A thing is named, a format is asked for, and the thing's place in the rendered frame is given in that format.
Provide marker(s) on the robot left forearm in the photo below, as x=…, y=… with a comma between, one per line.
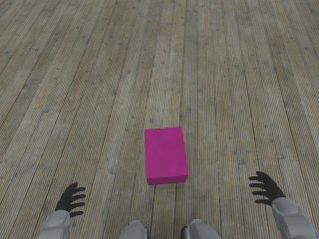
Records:
x=56, y=226

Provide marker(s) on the robot right forearm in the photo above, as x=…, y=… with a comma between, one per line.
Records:
x=291, y=220

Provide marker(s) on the right robot hand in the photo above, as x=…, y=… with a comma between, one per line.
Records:
x=272, y=190

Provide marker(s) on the robot left shin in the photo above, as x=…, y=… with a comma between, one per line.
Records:
x=135, y=222

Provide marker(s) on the carton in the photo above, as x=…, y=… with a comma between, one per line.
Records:
x=165, y=156

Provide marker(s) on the left robot hand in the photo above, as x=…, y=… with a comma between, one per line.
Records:
x=67, y=198

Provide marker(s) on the robot right thigh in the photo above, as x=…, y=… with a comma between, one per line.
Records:
x=200, y=231

